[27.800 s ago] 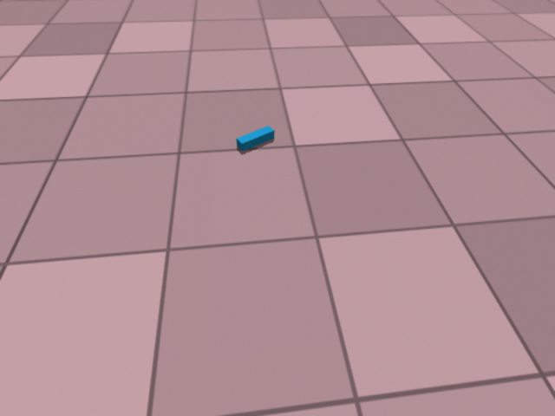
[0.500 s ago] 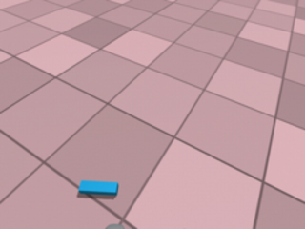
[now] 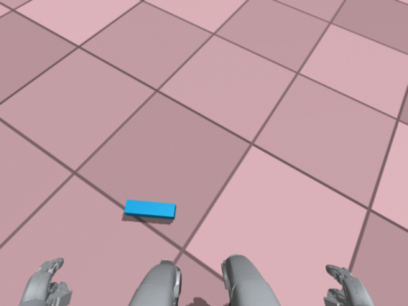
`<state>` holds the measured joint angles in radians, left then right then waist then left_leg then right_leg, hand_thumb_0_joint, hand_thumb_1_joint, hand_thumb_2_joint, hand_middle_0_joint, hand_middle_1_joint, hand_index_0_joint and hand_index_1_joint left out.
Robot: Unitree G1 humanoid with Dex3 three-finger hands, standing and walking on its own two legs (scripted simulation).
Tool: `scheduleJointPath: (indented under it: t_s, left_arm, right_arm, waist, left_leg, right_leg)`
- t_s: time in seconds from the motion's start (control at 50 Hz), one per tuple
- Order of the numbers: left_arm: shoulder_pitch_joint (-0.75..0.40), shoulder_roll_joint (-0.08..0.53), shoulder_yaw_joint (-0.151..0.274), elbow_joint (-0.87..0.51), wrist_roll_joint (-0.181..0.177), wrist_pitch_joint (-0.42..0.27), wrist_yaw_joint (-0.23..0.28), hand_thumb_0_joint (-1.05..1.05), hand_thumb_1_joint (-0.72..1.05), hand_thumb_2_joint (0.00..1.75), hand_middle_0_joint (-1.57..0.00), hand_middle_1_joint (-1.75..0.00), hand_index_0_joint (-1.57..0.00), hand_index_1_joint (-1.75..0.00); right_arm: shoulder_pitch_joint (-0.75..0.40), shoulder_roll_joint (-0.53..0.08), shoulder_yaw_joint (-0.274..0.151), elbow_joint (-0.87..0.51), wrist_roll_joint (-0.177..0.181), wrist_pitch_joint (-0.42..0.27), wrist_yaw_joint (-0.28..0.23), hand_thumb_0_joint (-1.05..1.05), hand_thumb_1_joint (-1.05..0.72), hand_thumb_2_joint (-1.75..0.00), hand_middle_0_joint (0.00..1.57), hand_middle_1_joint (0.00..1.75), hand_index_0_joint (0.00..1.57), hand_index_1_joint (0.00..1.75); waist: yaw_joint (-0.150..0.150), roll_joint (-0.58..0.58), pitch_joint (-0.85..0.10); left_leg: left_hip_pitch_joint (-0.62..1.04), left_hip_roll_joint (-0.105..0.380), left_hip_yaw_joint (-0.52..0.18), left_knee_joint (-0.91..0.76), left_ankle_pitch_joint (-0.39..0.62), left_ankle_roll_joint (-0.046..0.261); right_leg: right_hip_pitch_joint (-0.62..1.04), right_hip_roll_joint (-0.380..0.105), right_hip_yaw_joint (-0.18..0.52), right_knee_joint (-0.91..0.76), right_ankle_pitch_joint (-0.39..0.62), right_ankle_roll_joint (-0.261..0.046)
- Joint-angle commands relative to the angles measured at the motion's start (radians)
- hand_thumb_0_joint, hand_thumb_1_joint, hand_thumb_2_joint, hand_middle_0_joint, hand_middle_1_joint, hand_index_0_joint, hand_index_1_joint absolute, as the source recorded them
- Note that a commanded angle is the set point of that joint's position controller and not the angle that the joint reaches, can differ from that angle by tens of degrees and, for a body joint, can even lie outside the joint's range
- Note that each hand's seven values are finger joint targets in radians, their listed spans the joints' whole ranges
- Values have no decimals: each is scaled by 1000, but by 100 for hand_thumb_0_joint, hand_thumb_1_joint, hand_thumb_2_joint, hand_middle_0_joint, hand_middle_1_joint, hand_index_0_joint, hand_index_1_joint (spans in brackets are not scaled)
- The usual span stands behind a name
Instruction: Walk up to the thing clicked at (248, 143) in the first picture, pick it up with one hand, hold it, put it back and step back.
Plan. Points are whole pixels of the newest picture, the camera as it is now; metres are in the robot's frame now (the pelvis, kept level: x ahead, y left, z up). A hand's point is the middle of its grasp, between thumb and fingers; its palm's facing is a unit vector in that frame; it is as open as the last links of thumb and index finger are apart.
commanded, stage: walk up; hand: left
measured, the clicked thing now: (150, 209) +0.47 +0.21 -0.72
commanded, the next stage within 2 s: none
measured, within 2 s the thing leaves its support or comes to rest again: neither
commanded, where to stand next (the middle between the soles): +0.07 -0.02 m, yaw -2 degrees
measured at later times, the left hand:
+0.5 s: hand out of the picture -0.10 +0.24 -0.12, palm faces -0.02 -0.90 -0.43, open 7.4 cm
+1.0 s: hand out of the picture +0.03 +0.28 -0.14, palm faces -0.04 -0.96 -0.27, open 7.4 cm
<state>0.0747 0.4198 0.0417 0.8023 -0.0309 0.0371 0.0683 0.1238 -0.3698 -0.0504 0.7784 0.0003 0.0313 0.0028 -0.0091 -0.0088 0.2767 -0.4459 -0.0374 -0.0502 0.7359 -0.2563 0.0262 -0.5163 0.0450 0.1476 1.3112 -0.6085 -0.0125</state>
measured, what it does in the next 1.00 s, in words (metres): steps on the spot: right foot, then left foot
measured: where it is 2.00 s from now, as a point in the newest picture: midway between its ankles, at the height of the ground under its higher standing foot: outside the picture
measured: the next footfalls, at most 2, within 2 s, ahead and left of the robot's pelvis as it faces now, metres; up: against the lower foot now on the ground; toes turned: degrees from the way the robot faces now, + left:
right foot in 0.32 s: -0.07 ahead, -0.18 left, +0.01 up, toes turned -5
left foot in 0.78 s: +0.00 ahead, +0.12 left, +0.00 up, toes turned +1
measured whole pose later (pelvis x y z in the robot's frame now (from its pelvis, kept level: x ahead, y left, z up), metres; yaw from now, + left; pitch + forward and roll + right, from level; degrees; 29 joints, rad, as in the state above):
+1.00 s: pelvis -0.04 +0.02 +0.02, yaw +0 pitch -5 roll +0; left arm 0.28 0.43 0.06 0.87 0.02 0.01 -0.05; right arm 0.38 -0.36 -0.04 0.89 -0.01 -0.11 0.01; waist -0.01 -0.13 0.08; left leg -0.14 -0.03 0.02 0.51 -0.28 0.03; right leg -0.52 -0.03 0.09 1.10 -0.27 -0.02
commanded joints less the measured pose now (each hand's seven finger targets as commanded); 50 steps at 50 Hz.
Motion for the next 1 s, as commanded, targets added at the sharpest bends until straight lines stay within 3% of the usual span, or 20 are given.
scheduleJointPath:
  t_s: [0.0,0.1,0.18,0.22,0.26,0.3,0.32,0.34,0.36,0.4,0.44,0.6,0.72,0.76,0.78,0.8,0.82,0.84,0.9,0.98]
  left_arm:
    - [166,178,67,-27,9,14,2,0,90,90,-20,-30,-20,-30]
    - [123,198,94,-76,69,42,-38,0,90,90,-20,-30,-20,-30]
    - [172,195,106,-60,74,41,-85,0,90,90,-20,-30,-20,-30]
    - [253,191,109,-10,59,26,-107,0,90,90,-20,-30,-20,-30]
    - [395,180,122,58,45,8,-115,0,90,90,-20,-30,-20,-30]
    - [518,194,140,123,60,-8,-102,0,90,90,-20,-30,-20,-30]
    - [513,244,145,110,76,-16,-88,0,90,90,-20,-30,-20,-30]
    - [325,351,159,24,98,-29,-71,0,90,90,-20,-30,-20,-30]
    - [194,394,154,-20,96,-40,-61,0,90,90,-20,-30,-20,-30]
    - [135,309,138,6,81,-89,-46,0,90,90,-20,-30,-20,-30]
    - [173,327,152,27,77,-111,-53,0,90,90,-20,-30,-20,-30]
    - [338,227,121,49,66,-113,-78,0,90,90,-20,-30,-20,-30]
    - [207,292,113,-24,65,-75,-91,0,90,90,-20,-30,-20,-30]
    - [227,176,74,-41,72,-58,-93,0,90,90,-20,-30,-20,-30]
    - [292,92,51,-40,64,-48,-97,0,90,90,-20,-30,-20,-30]
    - [285,77,43,-54,51,-45,-95,0,90,90,-20,-30,-20,-30]
    - [232,198,63,-46,45,-47,-85,0,90,90,-20,-30,-20,-30]
    - [194,248,68,-39,43,-56,-82,0,90,90,-20,-30,-20,-30]
    - [318,243,84,37,32,-51,-99,0,90,90,-20,-30,-20,-30]
    - [266,214,93,18,54,-6,-127,0,90,90,-20,-30,-20,-30]
  right_arm:
    - [91,-260,-80,-44,0,-22,-45,0,-90,-90,20,30,20,30]
    - [147,-305,-99,-8,-1,-59,-96,0,-90,-90,20,30,20,30]
    - [121,-337,-107,-25,-24,-80,-91,0,-90,-90,20,30,20,30]
    - [36,-355,-102,-52,-51,-74,-63,0,-90,-90,20,30,20,30]
    - [-30,-357,-95,-73,-67,-48,-33,0,-90,-90,20,30,20,30]
    - [-13,-293,-83,-69,-80,-12,-25,0,-90,-90,20,30,20,30]
    - [-3,-193,-53,-79,-60,-8,-28,0,-90,-90,20,30,20,30]
    - [-20,-188,-50,-88,-46,-14,-31,0,-90,-90,20,30,20,30]
    - [-72,-292,-86,-72,-42,-22,-33,0,-90,-90,20,30,20,30]
    - [42,-298,-95,3,-14,-32,1,0,-90,-90,20,30,20,30]
    - [207,-280,-104,35,-17,-34,26,0,-90,-90,20,30,20,30]
    - [113,-256,-88,5,-10,-50,63,0,-90,-90,20,30,20,30]
    - [234,-257,-97,59,-5,-66,57,0,-90,-90,20,30,20,30]
    - [448,-271,-118,146,-19,-88,22,0,-90,-90,20,30,20,30]
    - [497,-312,-121,143,-34,-100,7,0,-90,-90,20,30,20,30]
    - [464,-365,-118,105,-48,-115,-4,0,-90,-90,20,30,20,30]
    - [377,-442,-132,76,-14,-121,-4,0,-90,-90,20,30,20,30]
    - [310,-424,-125,68,-10,-126,-3,0,-90,-90,20,30,20,30]
    - [259,-305,-81,39,-5,-156,-18,0,-90,-90,20,30,20,30]
    - [317,-293,-85,59,3,-172,-55,0,-90,-90,20,30,20,30]
  waist:
    - [9,89,-400]
    - [-18,87,-362]
    - [-4,189,-375]
    - [26,294,-353]
    - [83,375,-352]
    - [135,191,-289]
    - [144,-120,-210]
    - [109,-194,-77]
    - [89,-100,38]
    - [1,37,40]
    - [-31,-53,-118]
    - [79,-233,-100]
    - [-7,-257,-180]
    - [-99,24,-238]
    - [-95,235,-230]
    - [-77,256,-167]
    - [-82,163,-83]
    - [-56,102,-3]
    - [21,84,-47]
    - [22,79,-110]
  left_leg:
    - [320,276,-260,-159,716,190]
    - [379,357,-317,-188,495,237]
    - [277,334,-298,-276,-122,208]
    - [73,282,-231,-374,-494,171]
    - [-114,247,-167,-405,-580,127]
    - [-323,110,-37,-165,-674,51]
    - [-447,-5,67,176,-586,10]
    - [-471,-68,-67,364,-350,-45]
    - [-334,7,-204,419,-235,-42]
    - [-313,6,-196,407,-76,-28]
    - [-299,-31,-141,462,-24,-48]
    - [-196,27,-33,133,-63,-67]
    - [286,53,93,-152,-90,-16]
    - [580,27,29,-286,-102,-9]
    - [598,158,-207,-370,-348,-8]
    - [485,358,-604,-491,-548,36]
    - [303,485,-789,-631,-674,145]
    - [197,474,-735,-648,-631,160]
    - [252,304,-307,-523,-76,45]
    - [262,266,-104,-431,381,54]
  right_leg:
    - [-6,26,48,69,68,6]
    - [-95,4,97,-4,107,27]
    - [-7,-45,18,-180,111,11]
    - [158,-39,-114,-340,0,-5]
    - [404,-23,-200,-541,-55,-24]
    - [569,2,-211,-738,32,-8]
    - [441,-166,130,-947,-277,-61]
    - [98,-438,629,-1170,-669,-142]
    - [-124,-522,719,-1273,-773,-205]
    - [56,-370,403,-1166,-355,-120]
    - [293,-299,234,-1132,-205,-77]
    - [437,-280,57,-1111,-26,-144]
    - [137,-277,-1,-1047,-155,-155]
    - [-30,-179,-107,-595,-97,-103]
    - [-151,-78,-176,-278,-30,-54]
    - [-294,1,-57,-113,44,-38]
    - [-287,-65,34,-98,109,-61]
    - [-248,-109,74,-105,185,-54]
    - [-148,-133,39,-186,351,-28]
    - [-82,-123,12,-224,428,14]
